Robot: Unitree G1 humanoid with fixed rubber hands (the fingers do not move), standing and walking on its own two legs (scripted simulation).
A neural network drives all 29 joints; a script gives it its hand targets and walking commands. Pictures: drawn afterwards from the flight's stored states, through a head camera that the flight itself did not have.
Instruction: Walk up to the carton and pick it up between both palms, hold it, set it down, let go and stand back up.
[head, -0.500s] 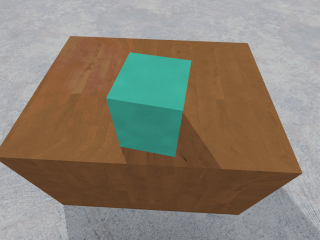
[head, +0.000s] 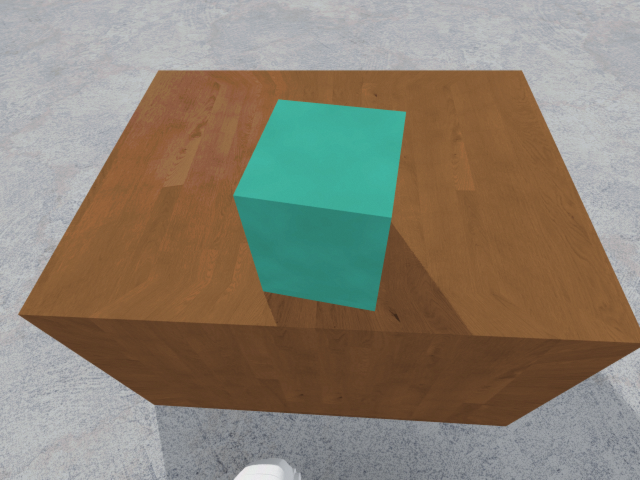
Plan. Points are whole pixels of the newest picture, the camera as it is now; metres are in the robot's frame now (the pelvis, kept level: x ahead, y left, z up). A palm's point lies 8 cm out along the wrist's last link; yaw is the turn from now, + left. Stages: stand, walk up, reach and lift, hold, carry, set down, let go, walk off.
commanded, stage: walk up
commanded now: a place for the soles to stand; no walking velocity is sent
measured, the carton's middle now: (328, 209) +0.50 +0.01 -0.01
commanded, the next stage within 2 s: none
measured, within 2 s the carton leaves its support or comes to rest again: neither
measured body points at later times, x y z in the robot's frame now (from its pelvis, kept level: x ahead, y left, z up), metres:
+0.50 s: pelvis +0.03 +0.14 -0.02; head +0.08 +0.12 +0.42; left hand +0.16 +0.41 -0.15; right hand +0.05 -0.12 -0.17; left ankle +0.10 +0.28 -0.74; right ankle +0.02 +0.06 -0.69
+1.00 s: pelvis +0.01 +0.09 -0.01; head +0.03 +0.07 +0.44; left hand +0.16 +0.28 -0.14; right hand -0.02 -0.16 -0.16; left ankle +0.06 +0.21 -0.74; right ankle +0.00 -0.01 -0.74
